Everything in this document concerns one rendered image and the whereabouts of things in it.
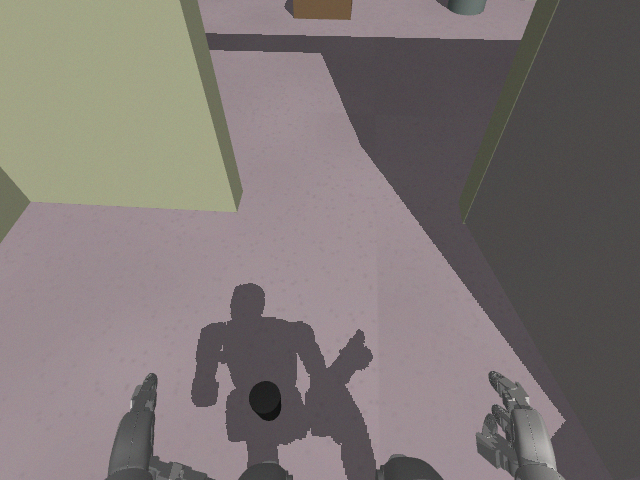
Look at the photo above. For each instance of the left robot hand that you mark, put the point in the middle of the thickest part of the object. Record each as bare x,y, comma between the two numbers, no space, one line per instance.
134,440

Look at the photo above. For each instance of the right robot hand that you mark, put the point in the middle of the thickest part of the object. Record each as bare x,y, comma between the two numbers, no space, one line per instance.
527,438

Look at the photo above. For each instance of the right robot arm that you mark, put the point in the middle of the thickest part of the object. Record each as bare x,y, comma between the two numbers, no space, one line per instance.
537,472

